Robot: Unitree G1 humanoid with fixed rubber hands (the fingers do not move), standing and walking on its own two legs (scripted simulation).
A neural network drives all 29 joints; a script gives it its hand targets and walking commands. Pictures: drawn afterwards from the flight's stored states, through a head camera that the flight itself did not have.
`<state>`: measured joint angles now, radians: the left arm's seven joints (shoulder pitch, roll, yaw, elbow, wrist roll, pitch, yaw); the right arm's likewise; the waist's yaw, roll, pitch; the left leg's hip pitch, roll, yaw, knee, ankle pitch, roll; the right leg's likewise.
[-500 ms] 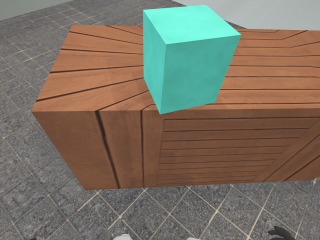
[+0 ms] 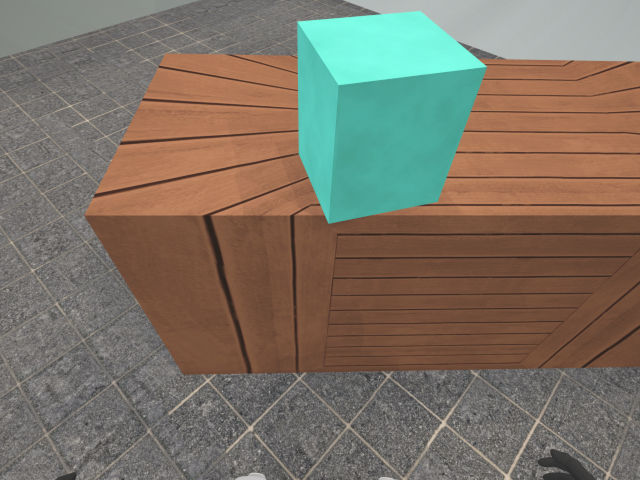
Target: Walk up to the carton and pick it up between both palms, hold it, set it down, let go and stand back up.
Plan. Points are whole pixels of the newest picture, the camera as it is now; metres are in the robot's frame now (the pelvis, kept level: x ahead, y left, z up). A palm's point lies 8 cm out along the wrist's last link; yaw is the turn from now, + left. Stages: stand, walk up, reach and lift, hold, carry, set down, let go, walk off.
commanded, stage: walk up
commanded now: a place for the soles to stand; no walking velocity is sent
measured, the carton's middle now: (373, 119) +0.66 -0.09 +0.11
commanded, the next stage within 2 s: none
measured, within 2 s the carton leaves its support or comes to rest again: neither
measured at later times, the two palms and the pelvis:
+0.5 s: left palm out of the picture +0.11 +0.32 -0.08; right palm out of the picture +0.11 -0.32 -0.06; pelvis -0.01 +0.00 +0.00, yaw +0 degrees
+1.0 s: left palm out of the picture +0.11 +0.32 -0.08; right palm out of the picture +0.11 -0.33 -0.05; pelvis +0.00 +0.00 +0.00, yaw -1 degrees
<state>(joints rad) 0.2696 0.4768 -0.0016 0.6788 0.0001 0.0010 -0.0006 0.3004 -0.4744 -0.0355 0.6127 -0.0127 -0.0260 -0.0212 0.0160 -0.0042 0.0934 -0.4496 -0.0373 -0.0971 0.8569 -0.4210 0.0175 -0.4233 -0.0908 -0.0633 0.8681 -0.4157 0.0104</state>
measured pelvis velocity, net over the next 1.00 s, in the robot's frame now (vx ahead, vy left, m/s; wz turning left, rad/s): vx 0.00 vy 0.00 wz -0.01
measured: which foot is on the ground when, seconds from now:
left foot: down 0.00-1.00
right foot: down 0.00-1.00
